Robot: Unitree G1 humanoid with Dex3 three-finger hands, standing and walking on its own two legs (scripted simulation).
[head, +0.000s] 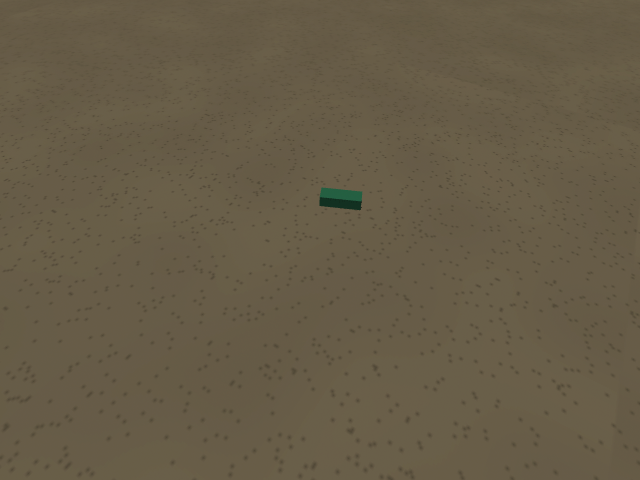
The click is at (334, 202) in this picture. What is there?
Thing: lying carton
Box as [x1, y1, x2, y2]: [319, 188, 361, 209]
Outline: 321,188 319,205 353,209 360,208 360,191
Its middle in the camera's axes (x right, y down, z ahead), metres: +0.08 -0.19 +1.82
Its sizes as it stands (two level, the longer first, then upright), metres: 0.193 0.069 0.056
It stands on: the floor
